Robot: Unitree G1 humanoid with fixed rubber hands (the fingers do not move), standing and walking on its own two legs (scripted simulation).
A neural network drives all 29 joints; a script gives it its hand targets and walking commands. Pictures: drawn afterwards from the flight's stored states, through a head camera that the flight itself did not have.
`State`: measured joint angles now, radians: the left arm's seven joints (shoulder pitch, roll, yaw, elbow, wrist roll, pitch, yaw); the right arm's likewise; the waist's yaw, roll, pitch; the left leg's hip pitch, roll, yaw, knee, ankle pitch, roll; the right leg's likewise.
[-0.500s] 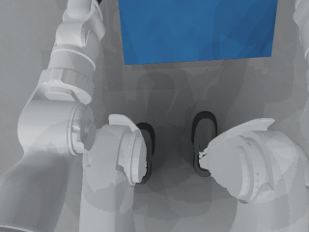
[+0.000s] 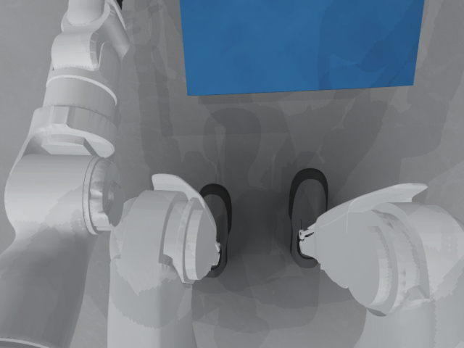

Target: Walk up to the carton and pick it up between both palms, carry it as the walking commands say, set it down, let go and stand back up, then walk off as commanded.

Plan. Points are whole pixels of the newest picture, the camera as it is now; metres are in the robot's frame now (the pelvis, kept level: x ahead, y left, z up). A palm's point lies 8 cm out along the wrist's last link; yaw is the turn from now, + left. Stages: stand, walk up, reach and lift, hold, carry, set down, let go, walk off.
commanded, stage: set down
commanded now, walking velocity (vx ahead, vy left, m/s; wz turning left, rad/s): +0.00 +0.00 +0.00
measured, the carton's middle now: out of the picture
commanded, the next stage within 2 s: let go in 1.42 s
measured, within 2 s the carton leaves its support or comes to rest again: neither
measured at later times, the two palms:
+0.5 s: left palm out of the picture +0.56 +0.18 -0.02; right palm out of the picture +0.55 -0.30 -0.02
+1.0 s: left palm out of the picture +0.56 +0.18 +0.14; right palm out of the picture +0.55 -0.31 +0.15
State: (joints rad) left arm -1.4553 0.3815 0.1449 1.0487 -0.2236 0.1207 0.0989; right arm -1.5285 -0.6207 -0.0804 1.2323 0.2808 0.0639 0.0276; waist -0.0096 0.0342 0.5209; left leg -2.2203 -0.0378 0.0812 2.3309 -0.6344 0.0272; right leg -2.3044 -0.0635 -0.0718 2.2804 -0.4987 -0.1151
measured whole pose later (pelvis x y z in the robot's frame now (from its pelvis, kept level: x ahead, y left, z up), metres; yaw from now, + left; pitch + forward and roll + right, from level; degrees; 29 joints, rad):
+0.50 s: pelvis +0.00 +0.00 +0.08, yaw +1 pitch +37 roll +3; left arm -1.33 0.35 0.24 0.88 -0.15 0.25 0.08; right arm -1.39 -0.61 -0.20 1.03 0.17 0.21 0.09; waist -0.01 0.02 0.24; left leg -2.09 -0.05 0.06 2.04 -0.61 0.01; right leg -2.17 -0.02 -0.05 2.01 -0.50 -0.09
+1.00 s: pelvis +0.02 +0.00 +0.22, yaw +0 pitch +45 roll +3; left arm -1.16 0.31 0.28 0.75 -0.11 0.28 0.04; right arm -1.25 -0.59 -0.27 0.96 0.12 0.24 0.18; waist 0.00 0.01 0.02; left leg -1.81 -0.06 0.03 1.51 -0.48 0.01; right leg -1.88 0.01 -0.01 1.50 -0.40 -0.06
